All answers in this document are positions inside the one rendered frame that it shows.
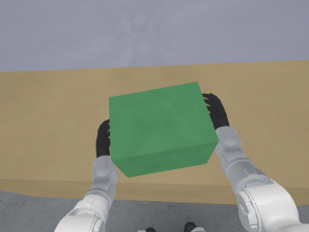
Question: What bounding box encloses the pedestal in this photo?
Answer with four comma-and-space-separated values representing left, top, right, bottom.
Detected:
0, 60, 309, 206

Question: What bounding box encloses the robot right forearm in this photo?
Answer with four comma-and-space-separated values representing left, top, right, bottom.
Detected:
214, 126, 299, 220

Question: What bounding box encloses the robot left forearm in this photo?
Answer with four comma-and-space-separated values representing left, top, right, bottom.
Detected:
54, 155, 119, 232

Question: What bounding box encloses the robot right foot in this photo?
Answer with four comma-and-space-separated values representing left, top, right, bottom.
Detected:
183, 221, 196, 232

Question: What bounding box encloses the robot right hand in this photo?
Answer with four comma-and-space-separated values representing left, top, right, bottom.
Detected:
202, 93, 230, 130

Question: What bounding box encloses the robot left hand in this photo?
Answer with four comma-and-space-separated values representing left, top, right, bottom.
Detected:
96, 119, 110, 158

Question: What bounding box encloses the carton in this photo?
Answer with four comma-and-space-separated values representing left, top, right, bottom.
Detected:
108, 81, 219, 178

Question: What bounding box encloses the robot right upper arm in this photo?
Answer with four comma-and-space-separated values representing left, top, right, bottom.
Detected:
237, 183, 309, 232

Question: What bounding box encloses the robot left upper arm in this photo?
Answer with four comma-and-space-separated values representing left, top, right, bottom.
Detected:
56, 215, 105, 232

